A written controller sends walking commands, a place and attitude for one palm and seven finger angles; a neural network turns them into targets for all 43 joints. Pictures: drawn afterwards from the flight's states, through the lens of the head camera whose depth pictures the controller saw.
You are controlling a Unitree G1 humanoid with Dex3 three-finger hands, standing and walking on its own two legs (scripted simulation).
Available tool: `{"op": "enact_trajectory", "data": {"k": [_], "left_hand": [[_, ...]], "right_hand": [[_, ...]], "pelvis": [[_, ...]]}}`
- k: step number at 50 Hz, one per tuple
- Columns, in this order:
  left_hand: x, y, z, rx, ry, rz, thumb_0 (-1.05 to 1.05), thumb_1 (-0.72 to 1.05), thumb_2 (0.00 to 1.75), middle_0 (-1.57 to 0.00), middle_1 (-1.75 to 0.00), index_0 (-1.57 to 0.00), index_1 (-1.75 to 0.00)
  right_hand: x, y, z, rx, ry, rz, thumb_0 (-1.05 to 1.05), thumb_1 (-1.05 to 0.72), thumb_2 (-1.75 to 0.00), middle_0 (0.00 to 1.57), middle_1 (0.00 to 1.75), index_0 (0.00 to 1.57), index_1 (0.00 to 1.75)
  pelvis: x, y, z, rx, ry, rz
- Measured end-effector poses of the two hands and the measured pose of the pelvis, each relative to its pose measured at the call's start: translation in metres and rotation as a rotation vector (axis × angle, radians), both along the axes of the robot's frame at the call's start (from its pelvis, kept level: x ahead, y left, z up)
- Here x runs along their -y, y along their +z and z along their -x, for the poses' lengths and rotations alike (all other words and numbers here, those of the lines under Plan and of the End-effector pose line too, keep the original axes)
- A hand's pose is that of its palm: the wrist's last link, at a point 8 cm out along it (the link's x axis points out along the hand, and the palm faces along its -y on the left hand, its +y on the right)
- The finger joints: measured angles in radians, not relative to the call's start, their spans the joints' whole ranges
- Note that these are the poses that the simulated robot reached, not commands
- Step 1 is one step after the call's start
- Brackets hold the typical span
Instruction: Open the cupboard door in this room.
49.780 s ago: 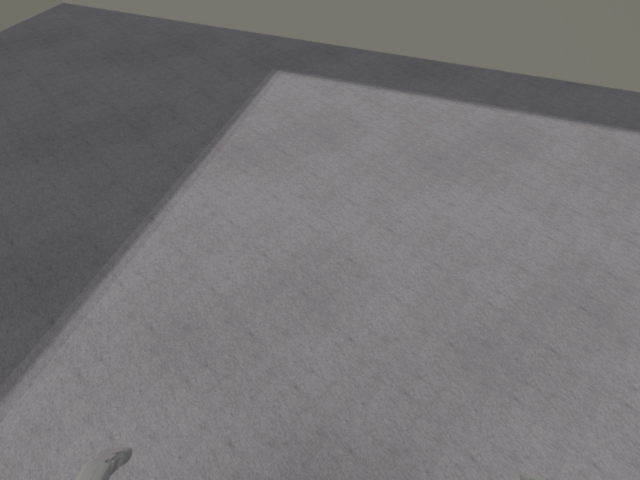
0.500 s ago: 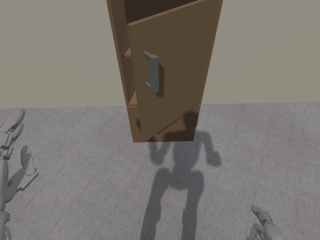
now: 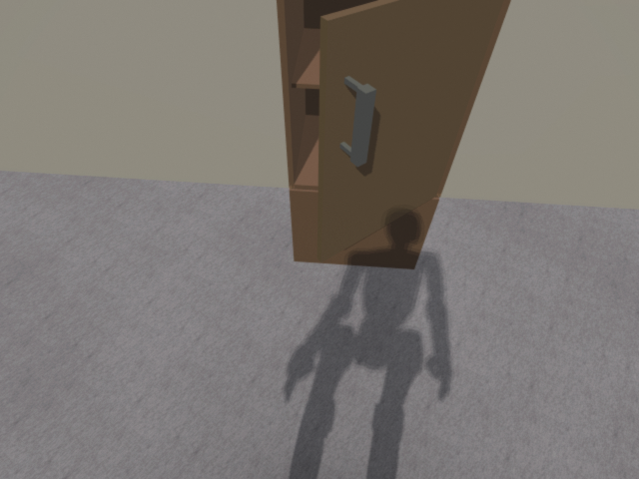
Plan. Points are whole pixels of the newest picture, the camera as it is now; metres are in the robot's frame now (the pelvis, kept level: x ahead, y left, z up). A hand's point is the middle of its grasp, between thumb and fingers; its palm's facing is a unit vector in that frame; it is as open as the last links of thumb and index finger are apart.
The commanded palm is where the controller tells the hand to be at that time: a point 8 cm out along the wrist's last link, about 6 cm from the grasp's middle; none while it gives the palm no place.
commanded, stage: let the arm hang, fingers relaxed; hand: left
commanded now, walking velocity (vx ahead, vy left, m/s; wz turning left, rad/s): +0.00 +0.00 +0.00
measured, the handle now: (354, 122) +0.66 -0.01 +0.07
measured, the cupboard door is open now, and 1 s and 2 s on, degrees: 40 40 40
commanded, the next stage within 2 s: look to check the result in 0.58 s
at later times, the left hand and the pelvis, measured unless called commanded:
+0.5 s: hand out of the picture +0.00 +0.20 -0.17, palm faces -0.01 -0.98 -0.20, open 7.4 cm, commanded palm none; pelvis -0.01 +0.03 +0.00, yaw -1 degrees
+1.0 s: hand out of the picture +0.00 +0.21 -0.17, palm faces -0.01 -0.97 -0.23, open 7.4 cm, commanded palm none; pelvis -0.01 +0.02 +0.00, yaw -1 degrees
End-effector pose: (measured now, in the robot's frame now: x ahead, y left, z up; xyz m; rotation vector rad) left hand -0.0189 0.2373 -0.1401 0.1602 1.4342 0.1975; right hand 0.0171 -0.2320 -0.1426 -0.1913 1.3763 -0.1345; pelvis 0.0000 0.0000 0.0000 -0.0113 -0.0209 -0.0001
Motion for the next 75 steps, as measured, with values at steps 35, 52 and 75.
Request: {"op": "enact_trajectory", "data": {"k": [35,52,75], "left_hand": [[-0.013,0.0,-0.004,0.015,-0.05,0.023,0.01,0.9,0.9,-0.2,-0.29,-0.2,-0.3],[-0.023,0.004,-0.02,0.042,-0.062,-0.007,0.01,0.9,0.9,-0.2,-0.29,-0.2,-0.3],[-0.026,0.005,-0.072,0.073,-0.144,-0.037,0.01,0.9,0.9,-0.2,-0.29,-0.2,-0.3]], "right_hand": [[-0.045,-0.005,0.062,-0.068,-0.085,-0.05,0.0,-0.91,-0.9,0.2,0.3,0.2,0.3],[-0.019,0.0,0.028,-0.007,-0.052,-0.006,0.0,-0.91,-0.9,0.2,0.3,0.2,0.3],[0.006,-0.001,-0.004,0.068,-0.1,0.025,0.0,-0.91,-0.9,0.2,0.3,0.2,0.3]], "pelvis": [[-0.028,0.004,0.015,0.014,-0.026,-0.014],[-0.023,0.005,0.012,0.012,-0.022,-0.012],[-0.013,-0.001,0.005,-0.008,-0.104,-0.023]]}}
